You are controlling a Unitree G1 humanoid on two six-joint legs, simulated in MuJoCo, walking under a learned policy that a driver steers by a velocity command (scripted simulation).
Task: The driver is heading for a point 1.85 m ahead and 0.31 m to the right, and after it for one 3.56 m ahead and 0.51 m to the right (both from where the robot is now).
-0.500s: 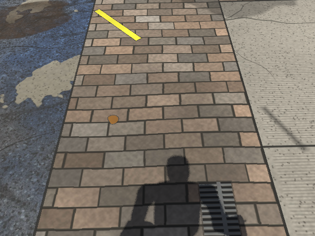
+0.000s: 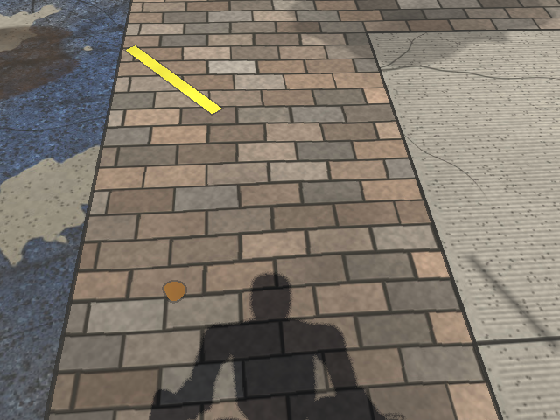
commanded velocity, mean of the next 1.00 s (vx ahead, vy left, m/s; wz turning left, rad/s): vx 0.50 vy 0.00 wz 0.00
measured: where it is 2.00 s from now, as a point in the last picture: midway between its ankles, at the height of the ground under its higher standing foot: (301, 215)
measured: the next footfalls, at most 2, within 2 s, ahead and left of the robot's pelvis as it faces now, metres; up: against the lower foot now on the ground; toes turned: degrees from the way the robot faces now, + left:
right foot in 0.32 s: +0.37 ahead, -0.16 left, +0.00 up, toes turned -3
left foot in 0.88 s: +0.68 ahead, +0.08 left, +0.00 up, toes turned +3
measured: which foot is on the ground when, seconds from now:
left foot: down 0.00-0.32, up 0.34-0.86, down 0.88-1.00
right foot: up 0.00-0.30, down 0.32-0.90, up 0.92-1.00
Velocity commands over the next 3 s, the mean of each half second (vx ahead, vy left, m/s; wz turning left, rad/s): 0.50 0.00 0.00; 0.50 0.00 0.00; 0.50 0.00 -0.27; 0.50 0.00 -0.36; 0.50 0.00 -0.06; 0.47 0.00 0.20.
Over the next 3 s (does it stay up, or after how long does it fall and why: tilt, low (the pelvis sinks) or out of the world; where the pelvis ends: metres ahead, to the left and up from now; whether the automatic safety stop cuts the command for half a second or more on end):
stays up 1.69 -0.30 -0.03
